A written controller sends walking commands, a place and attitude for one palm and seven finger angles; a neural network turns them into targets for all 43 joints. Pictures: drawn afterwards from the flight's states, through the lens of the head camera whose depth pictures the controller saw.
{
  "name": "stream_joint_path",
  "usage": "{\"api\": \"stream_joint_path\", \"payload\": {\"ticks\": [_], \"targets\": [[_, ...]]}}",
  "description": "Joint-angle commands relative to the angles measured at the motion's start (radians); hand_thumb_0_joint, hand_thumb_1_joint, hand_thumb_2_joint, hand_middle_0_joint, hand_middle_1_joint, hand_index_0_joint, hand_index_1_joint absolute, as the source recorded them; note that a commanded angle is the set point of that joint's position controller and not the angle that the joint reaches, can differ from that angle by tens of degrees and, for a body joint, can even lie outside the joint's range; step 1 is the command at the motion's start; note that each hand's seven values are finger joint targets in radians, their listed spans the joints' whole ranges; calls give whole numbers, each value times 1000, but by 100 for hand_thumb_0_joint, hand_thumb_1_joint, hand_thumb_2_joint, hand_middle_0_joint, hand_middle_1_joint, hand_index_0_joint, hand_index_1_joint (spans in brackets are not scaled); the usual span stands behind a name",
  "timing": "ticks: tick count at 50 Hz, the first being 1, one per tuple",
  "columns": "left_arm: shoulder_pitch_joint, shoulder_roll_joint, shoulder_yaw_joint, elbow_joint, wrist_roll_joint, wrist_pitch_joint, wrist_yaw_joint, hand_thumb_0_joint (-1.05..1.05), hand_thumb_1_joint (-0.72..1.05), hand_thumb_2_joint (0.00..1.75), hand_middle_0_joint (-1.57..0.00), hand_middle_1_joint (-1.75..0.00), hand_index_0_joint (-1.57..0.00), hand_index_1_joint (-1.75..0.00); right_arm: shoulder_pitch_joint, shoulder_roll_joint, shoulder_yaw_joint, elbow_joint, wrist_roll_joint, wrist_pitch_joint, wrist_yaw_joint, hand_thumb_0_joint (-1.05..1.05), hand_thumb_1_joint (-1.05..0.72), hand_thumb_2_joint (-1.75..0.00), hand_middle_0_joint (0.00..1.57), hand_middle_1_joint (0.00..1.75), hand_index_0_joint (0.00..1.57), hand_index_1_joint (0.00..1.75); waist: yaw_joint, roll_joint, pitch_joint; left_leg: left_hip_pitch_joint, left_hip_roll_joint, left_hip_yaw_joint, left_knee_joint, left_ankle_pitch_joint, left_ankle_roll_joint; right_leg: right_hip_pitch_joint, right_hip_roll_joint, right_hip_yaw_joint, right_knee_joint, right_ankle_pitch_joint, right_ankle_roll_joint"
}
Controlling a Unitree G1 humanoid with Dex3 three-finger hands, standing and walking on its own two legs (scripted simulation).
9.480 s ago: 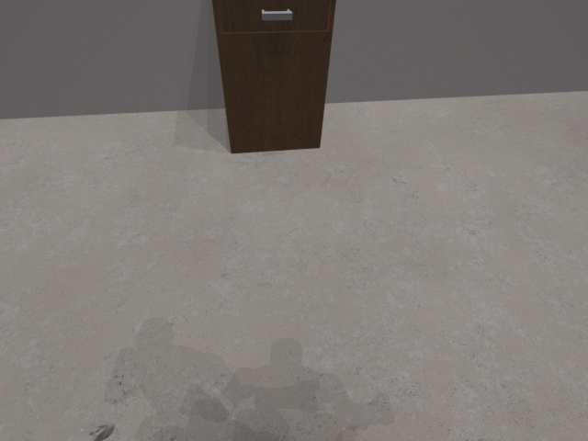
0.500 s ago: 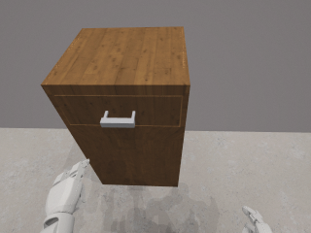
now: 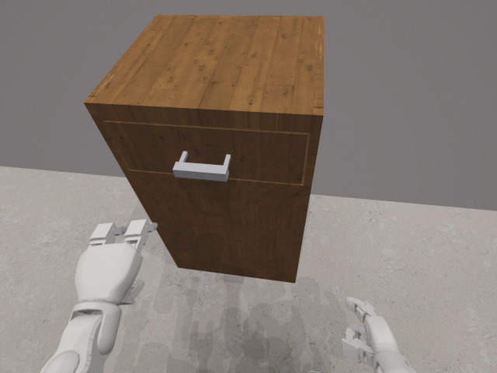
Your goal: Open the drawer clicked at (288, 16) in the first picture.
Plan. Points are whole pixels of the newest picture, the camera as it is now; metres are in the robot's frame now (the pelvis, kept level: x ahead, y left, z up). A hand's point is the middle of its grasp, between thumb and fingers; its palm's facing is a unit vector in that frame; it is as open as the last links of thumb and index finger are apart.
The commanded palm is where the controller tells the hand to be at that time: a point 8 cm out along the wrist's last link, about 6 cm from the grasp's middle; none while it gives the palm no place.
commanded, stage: raise the hand with hooked fingers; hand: left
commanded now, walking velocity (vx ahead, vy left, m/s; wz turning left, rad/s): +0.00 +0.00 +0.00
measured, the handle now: (203, 164) +0.54 +0.17 -0.02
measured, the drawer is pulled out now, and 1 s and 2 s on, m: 0.00 0.00 0.00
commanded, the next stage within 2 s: move the hooked fingers above the handle in 1.16 s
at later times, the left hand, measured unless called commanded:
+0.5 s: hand (116, 231) +0.30 +0.25 +0.07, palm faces +0.07 -0.08 -0.99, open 13.3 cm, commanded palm +0.27 +0.25 +0.13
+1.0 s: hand (110, 200) +0.33 +0.26 +0.11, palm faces +0.00 -0.05 -1.00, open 13.9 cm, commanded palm +0.31 +0.27 +0.16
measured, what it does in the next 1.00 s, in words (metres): stands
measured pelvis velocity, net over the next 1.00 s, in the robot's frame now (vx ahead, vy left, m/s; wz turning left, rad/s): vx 0.03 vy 0.03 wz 0.00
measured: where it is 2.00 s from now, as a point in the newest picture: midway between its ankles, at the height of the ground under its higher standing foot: outside the picture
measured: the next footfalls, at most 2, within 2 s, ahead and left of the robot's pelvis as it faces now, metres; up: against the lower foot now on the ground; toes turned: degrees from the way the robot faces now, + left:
none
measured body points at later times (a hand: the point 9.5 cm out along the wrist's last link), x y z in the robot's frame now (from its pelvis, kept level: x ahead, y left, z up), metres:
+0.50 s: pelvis +0.01 +0.02 +0.02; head +0.04 -0.01 +0.47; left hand +0.29 +0.25 +0.12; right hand +0.22 -0.21 -0.08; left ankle -0.02 +0.14 -0.71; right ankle +0.04 -0.10 -0.71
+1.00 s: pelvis +0.03 +0.03 +0.03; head +0.06 -0.01 +0.48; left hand +0.33 +0.26 +0.16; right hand +0.20 -0.20 -0.09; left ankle -0.02 +0.14 -0.70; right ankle +0.04 -0.10 -0.70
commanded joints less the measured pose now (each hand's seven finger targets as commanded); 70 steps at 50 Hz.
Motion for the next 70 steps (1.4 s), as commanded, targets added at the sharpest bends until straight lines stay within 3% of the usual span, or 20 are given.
{"api": "stream_joint_path", "payload": {"ticks": [1, 3, 7, 10, 12, 16, 22, 31, 38, 42, 49, 51, 53, 55, 59, 63, 67, 68, 69, 70], "targets": [[9, 171, 128, -193, -17, -34, -30, 0, 1, 52, -26, -87, -26, -87, -100, -151, -58, -167, 2, -61, -23, 0, -90, -90, 20, 30, 20, 30, 22, -78, -176, -3, -51, 7, -180, 206, 51, 330, 7, 92, -210, 154, -27], [6, 179, 145, -206, -15, -52, -23, 0, -3, 50, -27, -90, -27, -90, -82, -150, -65, -164, 2, -64, -19, 0, -90, -90, 20, 30, 20, 30, 21, -105, -168, 2, -50, 10, -194, 210, 50, 338, 3, 85, -218, 152, -23], [-91, 208, 178, -260, -7, -78, 21, 0, -13, 46, -27, -96, -27, -96, -69, -161, -86, -156, 0, -69, -18, 0, -90, -90, 20, 30, 20, 30, 11, -61, -195, 44, -53, 9, -205, 226, 53, 332, 4, 79, -222, 153, -25], [-129, 203, 171, -268, -9, -78, 44, 0, -20, 43, -28, -100, -28, -100, -57, -167, -100, -136, 3, -72, -17, 0, -90, -90, 20, 30, 20, 30, 0, -14, -238, 89, -52, 11, -203, 287, 51, 333, 7, 64, -208, 231, -29], [-160, 199, 158, -270, -16, -66, 46, 0, -24, 41, -28, -103, -28, -103, -58, -172, -105, -128, 5, -71, -17, 0, -90, -90, 20, 30, 20, 30, -6, -18, -229, 108, -49, 7, -208, 312, 49, 325, 8, 48, -205, 244, -29], [-224, 196, 129, -259, -33, -29, 8, 0, -34, 37, -29, -110, -29, -110, -79, -182, -106, -124, 18, -65, -21, 0, -90, -90, 20, 30, 20, 30, -8, -14, -208, 135, -44, 5, -237, 320, 49, 333, 9, 29, -225, 233, -27], [-308, 232, 117, -229, -34, 11, -83, 0, -48, 31, -30, -118, -30, -118, -78, -179, -90, -117, 29, -48, -30, 0, -90, -90, 20, 30, 20, 30, 11, -16, -171, 176, -37, 9, -298, 347, 43, 387, 9, 17, -262, 242, -26], [-486, 271, 121, -208, -47, 2, -181, 0, -50, 30, -30, -120, -30, -120, -70, -173, -71, -109, 35, -27, -34, 0, -90, -90, 20, 30, 20, 30, 6, 0, -163, 233, -34, 11, -343, 416, 36, 445, 16, 5, -308, 305, -25], [-584, 322, 141, -195, -74, -31, -241, 0, -50, 30, -30, -120, -30, -120, -53, -178, -70, -92, 36, -18, -35, 0, -90, -90, 20, 30, 20, 30, 4, -3, -211, 267, -36, 7, -352, 504, 34, 501, 11, -3, -323, 386, -23], [-489, 280, 127, -151, -96, -46, -276, 0, -50, 30, -30, -120, -30, -120, -36, -185, -78, -96, 40, -12, -21, 0, -90, -90, 20, 30, 20, 30, 14, -46, -180, 243, -33, 11, -358, 536, 32, 504, 12, -9, -325, 409, -21], [-496, 335, 192, -242, -84, -104, -230, 0, -50, 30, -30, -120, -30, -120, -20, -191, -94, -96, 35, -10, -9, 0, -90, -90, 20, 30, 20, 30, 26, 12, -242, 266, -30, 1, -346, 606, 20, 502, 11, -4, -309, 432, -25], [-498, 350, 217, -235, -85, -104, -206, 0, -50, 30, -30, -120, -30, -120, -22, -192, -96, -96, 37, -11, -10, 0, -90, -90, 20, 30, 20, 30, 29, 7, -245, 260, -31, 0, -349, 581, 21, 501, 13, -2, -310, 420, -25], [-500, 334, 205, -215, -86, -101, -187, 0, -50, 30, -30, -120, -30, -120, -15, -191, -99, -88, 40, -11, -10, 0, -90, -90, 20, 30, 20, 30, 23, -23, -237, 244, -34, 6, -353, 550, 26, 499, 9, -1, -313, 414, -23], [-504, 327, 193, -204, -84, -90, -176, 0, -50, 30, -30, -120, -30, -120, -18, -191, -100, -84, 43, -10, -11, 0, -90, -90, 20, 30, 20, 30, 19, -15, -235, 241, -37, 12, -354, 534, 28, 496, 9, 0, -316, 411, -23], [-508, 301, 151, -192, -82, -66, -184, 0, -50, 30, -30, -120, -30, -120, -30, -192, -99, -84, 47, -10, -14, 0, -90, -90, 20, 30, 20, 30, 14, -11, -226, 241, -40, 19, -362, 483, 35, 491, 7, 1, -328, 371, -20], [-501, 311, 154, -181, -85, -63, -201, 0, -50, 30, -30, -120, -30, -120, -36, -192, -93, -85, 45, -10, -20, 0, -90, -90, 20, 30, 20, 30, 16, -34, -210, 232, -41, 20, -373, 448, 41, 500, 6, 3, -339, 345, -18], [-659, 289, 108, -78, -73, -74, -204, 0, -50, 30, -30, -120, -30, -120, -25, -189, -87, -69, 49, -14, -34, 0, -90, -90, 20, 30, 20, 30, -19, -66, -143, 206, -45, 27, -373, 341, 48, 431, 5, 3, -362, 246, -11], [-681, 324, 137, -59, -64, -84, -199, 0, -50, 30, -30, -120, -30, -120, -13, -192, -90, -61, 48, -17, -36, 0, -90, -90, 20, 30, 20, 30, -12, -52, -166, 203, -47, 26, -371, 348, 47, 440, 7, 5, -357, 251, -14], [-703, 292, 102, -57, -63, -89, -197, 0, -50, 30, -30, -120, -30, -120, -14, -186, -89, -67, 47, -19, -39, 0, -90, -90, 20, 30, 20, 30, -13, -46, -197, 215, -50, 27, -365, 345, 49, 446, 4, 6, -355, 252, -12], [-741, 307, 109, -39, -57, -97, -192, 0, -50, 30, -30, -120, -30, -120, -7, -186, -91, -61, 48, -23, -43, 0, -90, -90, 20, 30, 20, 30, -19, -36, -204, 215, -51, 28, -359, 345, 49, 440, 3, 8, -353, 257, -12]]}}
